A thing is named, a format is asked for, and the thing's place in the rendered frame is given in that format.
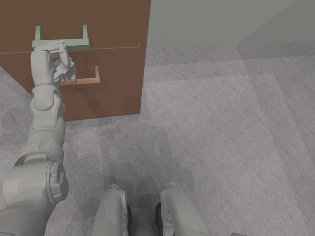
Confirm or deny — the robot left forearm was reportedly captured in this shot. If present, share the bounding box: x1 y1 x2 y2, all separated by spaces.
2 85 66 206

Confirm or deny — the handle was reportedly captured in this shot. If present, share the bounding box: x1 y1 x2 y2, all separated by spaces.
60 77 101 89
32 25 91 52

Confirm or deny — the robot right thigh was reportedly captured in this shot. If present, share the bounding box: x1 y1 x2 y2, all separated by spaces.
159 186 211 236

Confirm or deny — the drawer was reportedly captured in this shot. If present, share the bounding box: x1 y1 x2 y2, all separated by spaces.
0 0 141 53

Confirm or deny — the cabinet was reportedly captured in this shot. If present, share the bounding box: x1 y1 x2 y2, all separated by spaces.
0 0 151 121

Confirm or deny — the right robot shin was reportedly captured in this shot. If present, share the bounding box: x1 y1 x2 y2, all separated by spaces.
161 182 175 236

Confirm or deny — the left robot hand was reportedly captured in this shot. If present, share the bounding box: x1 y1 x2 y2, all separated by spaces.
31 40 77 89

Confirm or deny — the left robot upper arm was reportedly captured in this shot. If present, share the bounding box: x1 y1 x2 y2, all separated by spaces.
0 160 69 236

